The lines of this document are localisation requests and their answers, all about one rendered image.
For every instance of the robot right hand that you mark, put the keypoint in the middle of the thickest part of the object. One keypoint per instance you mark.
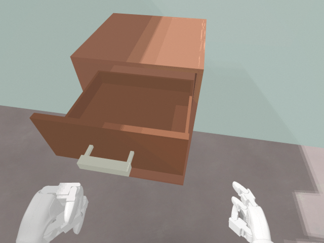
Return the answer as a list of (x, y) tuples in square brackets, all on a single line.
[(253, 224)]

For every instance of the robot left hand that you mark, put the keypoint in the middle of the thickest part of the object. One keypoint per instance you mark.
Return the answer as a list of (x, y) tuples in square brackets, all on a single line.
[(64, 203)]

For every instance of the cabinet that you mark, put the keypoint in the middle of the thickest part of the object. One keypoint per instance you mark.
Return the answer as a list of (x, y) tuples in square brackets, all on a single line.
[(147, 45)]

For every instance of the handle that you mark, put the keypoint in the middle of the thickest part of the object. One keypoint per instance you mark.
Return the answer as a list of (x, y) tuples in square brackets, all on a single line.
[(104, 165)]

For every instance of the drawer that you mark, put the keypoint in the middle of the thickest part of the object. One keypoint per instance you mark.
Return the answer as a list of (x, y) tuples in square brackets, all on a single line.
[(122, 112)]

